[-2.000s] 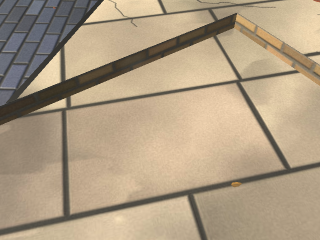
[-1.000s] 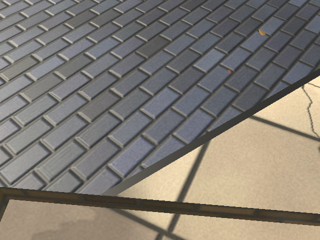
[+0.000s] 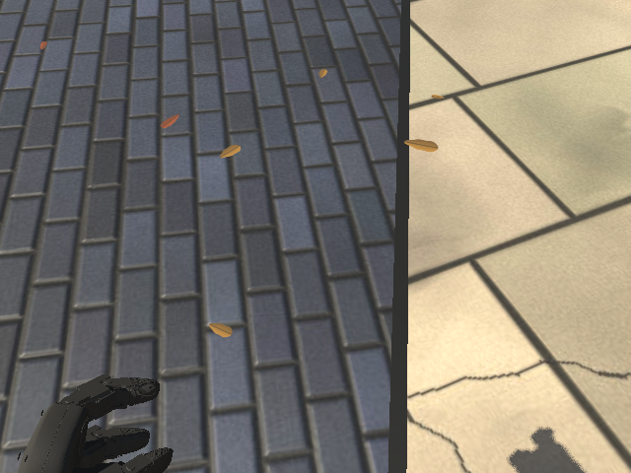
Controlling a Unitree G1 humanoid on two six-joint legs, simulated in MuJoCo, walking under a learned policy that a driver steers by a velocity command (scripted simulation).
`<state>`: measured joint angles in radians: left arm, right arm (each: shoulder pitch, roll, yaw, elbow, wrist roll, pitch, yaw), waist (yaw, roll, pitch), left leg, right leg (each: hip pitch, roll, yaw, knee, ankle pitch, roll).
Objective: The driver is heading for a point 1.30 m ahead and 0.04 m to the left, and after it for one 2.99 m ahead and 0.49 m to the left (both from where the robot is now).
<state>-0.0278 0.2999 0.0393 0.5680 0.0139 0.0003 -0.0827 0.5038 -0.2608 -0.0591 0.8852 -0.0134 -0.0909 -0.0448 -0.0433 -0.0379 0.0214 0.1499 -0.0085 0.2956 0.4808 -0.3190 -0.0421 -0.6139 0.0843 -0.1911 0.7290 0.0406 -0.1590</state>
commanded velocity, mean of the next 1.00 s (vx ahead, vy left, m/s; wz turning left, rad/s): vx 1.00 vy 0.00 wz -0.18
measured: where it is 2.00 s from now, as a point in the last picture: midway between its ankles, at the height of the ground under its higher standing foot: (284, 147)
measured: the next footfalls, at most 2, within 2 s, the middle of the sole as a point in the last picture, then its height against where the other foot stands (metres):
right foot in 0.04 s outside the picture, level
left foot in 0.40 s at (228, 432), level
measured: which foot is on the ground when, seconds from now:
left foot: down 0.00-0.02, up 0.04-0.38, down 0.40-0.88, up 0.90-1.00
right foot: up 0.00-0.02, down 0.04-0.42, up 0.44-0.86, down 0.88-1.00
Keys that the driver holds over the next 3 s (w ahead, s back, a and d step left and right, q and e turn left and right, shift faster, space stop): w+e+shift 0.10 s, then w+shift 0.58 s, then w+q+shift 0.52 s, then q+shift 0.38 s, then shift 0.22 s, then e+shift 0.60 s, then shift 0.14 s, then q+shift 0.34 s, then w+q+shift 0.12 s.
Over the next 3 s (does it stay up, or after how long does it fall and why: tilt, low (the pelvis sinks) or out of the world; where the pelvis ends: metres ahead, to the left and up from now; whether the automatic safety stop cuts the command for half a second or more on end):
stays up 1.52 0.01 0.00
